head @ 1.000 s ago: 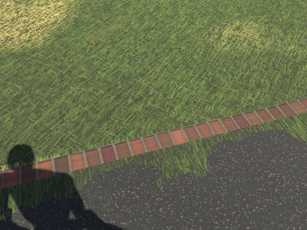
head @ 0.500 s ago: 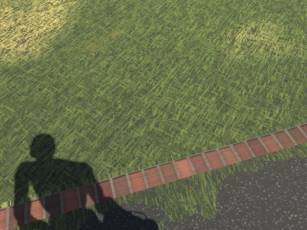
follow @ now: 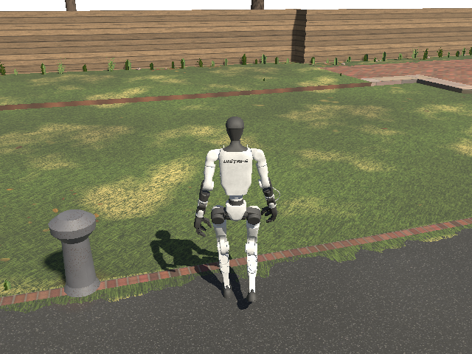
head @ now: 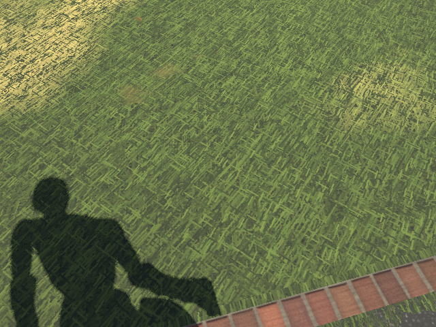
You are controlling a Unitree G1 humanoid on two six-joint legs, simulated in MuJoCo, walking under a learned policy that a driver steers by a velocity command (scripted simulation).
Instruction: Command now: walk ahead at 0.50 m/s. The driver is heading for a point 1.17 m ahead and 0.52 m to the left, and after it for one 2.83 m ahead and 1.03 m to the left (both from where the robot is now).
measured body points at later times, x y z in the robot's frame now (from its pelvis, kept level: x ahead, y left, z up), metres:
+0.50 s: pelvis +0.27 -0.04 +0.00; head +0.31 -0.05 +0.44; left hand +0.42 +0.22 -0.11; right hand +0.26 -0.30 -0.15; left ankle +0.10 +0.06 -0.66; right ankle +0.36 -0.12 -0.73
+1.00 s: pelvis +0.50 +0.05 -0.02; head +0.54 +0.07 +0.43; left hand +0.36 +0.26 -0.16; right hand +0.78 -0.08 -0.12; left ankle +0.56 +0.13 -0.73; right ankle +0.38 -0.12 -0.68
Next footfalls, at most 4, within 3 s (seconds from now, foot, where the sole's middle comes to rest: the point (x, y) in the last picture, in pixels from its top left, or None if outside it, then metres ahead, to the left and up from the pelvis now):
0.42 right None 0.40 -0.12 -0.77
0.96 left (182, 284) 0.59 0.15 -0.77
1.52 right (173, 188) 0.96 0.21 -0.77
2.02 left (87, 185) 0.96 0.53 -0.77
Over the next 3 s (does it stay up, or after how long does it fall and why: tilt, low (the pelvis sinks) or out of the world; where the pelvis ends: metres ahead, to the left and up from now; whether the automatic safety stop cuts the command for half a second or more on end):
stays up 1.27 0.68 0.00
